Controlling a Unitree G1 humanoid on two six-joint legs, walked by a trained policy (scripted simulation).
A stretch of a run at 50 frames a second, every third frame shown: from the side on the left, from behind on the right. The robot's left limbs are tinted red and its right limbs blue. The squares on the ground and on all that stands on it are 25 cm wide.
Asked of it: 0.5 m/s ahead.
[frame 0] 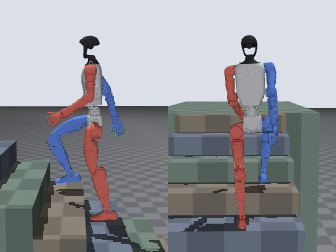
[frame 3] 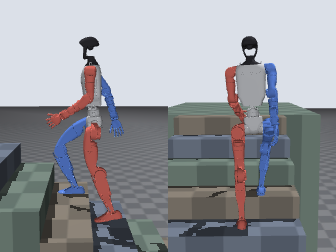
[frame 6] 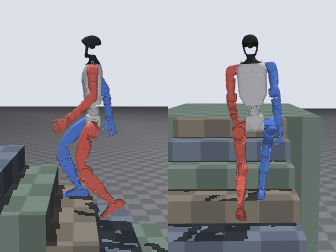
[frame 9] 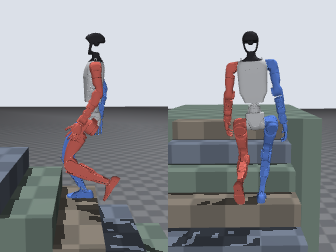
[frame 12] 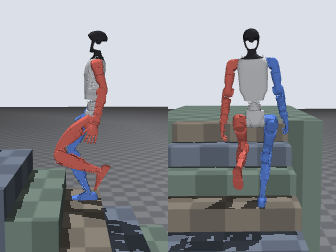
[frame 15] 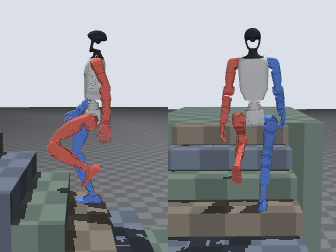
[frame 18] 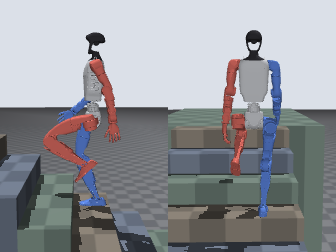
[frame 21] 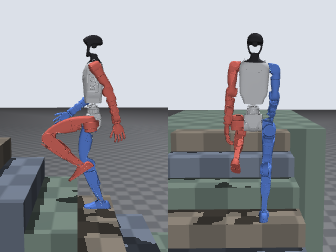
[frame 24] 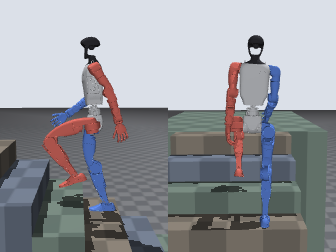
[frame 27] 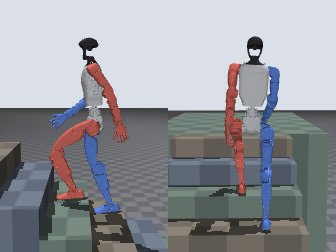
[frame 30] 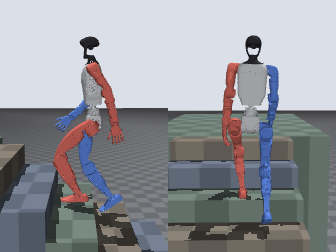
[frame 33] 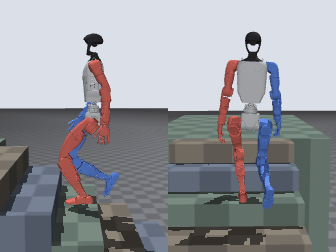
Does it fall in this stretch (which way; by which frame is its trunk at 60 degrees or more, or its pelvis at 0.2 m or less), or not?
no
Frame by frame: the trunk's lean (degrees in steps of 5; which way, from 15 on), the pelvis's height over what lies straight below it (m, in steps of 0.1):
0: 5, 0.8
3: 5, 0.8
6: 5, 0.8
9: 5, 0.7
12: 5, 0.7
15: 5, 0.7
18: 5, 0.8
21: 0, 0.8
24: 5, 0.8
27: 5, 0.8
30: 5, 0.8
33: 0, 0.7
